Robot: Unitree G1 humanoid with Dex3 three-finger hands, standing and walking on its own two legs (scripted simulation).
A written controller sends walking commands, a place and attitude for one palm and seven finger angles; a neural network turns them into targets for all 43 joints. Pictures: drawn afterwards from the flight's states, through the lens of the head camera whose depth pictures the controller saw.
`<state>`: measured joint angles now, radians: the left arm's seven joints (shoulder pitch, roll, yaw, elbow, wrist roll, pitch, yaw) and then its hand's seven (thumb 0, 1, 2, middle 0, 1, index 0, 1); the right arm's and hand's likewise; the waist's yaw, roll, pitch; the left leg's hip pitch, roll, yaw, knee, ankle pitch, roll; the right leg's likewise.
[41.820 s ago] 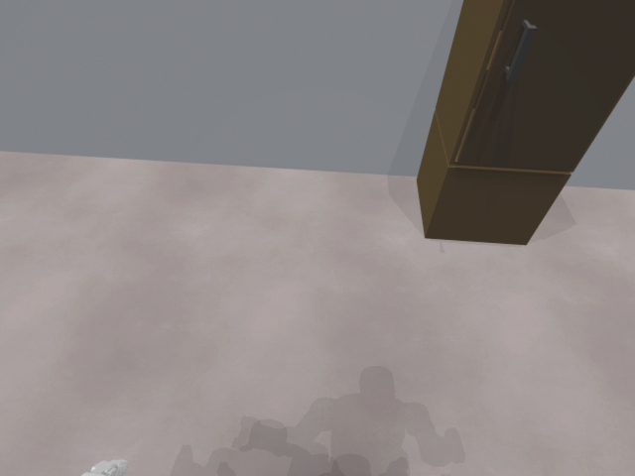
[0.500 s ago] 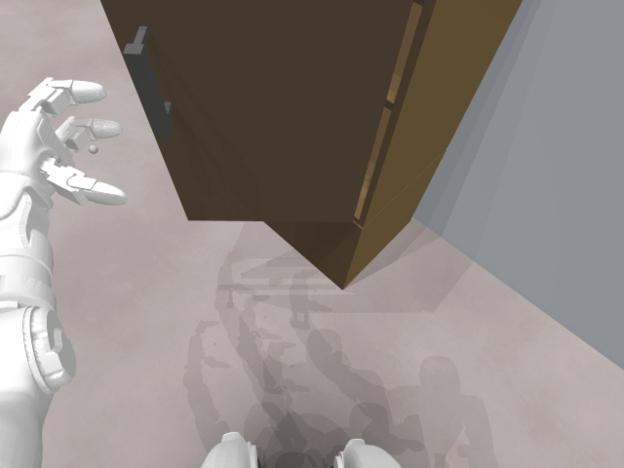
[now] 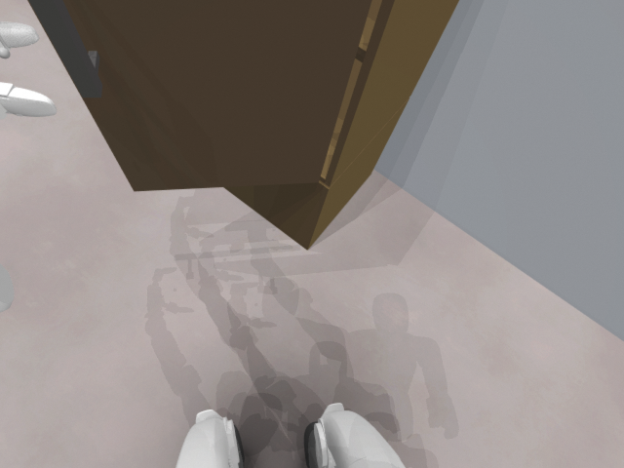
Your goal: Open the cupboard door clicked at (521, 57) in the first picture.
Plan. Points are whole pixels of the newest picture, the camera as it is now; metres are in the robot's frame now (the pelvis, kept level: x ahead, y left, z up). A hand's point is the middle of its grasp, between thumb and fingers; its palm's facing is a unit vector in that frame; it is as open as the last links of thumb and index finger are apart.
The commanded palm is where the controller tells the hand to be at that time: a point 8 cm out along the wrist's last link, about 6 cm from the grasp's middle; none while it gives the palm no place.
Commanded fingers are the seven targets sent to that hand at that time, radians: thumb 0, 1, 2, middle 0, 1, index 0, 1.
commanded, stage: move the hooked fingers beside the handle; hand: left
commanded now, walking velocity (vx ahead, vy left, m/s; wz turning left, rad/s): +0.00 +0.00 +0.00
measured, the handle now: (70, 29) +0.62 +0.20 +0.11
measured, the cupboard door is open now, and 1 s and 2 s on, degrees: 45 45 45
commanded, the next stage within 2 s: slide the fingers in behind the handle in 0.88 s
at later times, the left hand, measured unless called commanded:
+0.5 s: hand (5, 66) +0.55 +0.25 +0.12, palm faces -0.01 -1.00 +0.00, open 14.0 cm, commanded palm +0.54 +0.28 +0.11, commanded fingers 0.00 -0.50 0.30 -0.30 -1.20 -0.30 -1.20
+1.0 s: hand (16, 62) +0.55 +0.24 +0.12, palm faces +0.01 -1.00 +0.00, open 14.0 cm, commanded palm +0.54 +0.28 +0.11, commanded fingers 0.00 -0.50 0.30 -0.30 -1.20 -0.30 -1.20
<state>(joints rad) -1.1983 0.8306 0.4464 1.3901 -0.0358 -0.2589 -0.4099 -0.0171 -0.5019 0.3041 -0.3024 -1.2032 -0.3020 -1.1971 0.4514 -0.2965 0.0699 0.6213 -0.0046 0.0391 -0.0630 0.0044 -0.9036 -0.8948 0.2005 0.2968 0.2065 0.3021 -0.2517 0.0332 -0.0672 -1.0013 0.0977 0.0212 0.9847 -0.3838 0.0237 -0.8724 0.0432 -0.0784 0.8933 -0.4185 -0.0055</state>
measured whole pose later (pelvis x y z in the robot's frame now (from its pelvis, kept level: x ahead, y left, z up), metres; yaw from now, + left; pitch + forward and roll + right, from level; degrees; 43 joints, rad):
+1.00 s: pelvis +0.01 +0.00 +0.00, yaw +0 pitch +23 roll -5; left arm -1.14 0.78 0.46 1.33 -0.05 -0.27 -0.39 -0.02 -0.50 0.30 -0.30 -1.20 -0.30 -1.20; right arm 0.45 -0.29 0.06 0.62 -0.01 0.07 -0.04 0.00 -0.90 -0.89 0.20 0.30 0.21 0.30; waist -0.24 0.04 -0.07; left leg -1.00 0.10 0.01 0.99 -0.40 0.02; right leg -0.87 0.05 -0.08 0.89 -0.43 -0.01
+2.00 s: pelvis +0.01 +0.00 +0.00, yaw +1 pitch +22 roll -4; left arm -1.09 0.56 0.38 1.26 -0.05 -0.29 -0.22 -0.02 -0.50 0.30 -0.30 -1.20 -0.30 -1.20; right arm 0.46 -0.26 0.04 0.64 -0.03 0.06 0.01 0.00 -0.90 -0.89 0.20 0.30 0.21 0.30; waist -0.22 0.05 -0.10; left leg -0.95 0.08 0.02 0.97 -0.40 0.02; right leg -0.83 0.03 -0.07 0.89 -0.44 0.00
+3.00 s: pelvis +0.02 -0.01 +0.01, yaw +2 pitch +22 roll -3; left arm -1.07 0.52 0.32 1.25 -0.09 -0.32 -0.19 -0.01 -0.06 0.49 -0.30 -1.25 -0.30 -1.24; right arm 0.43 -0.26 0.02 0.67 -0.02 0.04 0.01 0.00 -0.90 -0.90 0.20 0.30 0.21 0.30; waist -0.19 0.05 -0.10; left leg -0.93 0.07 0.00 0.95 -0.40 0.01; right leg -0.80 0.03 -0.09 0.88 -0.46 -0.02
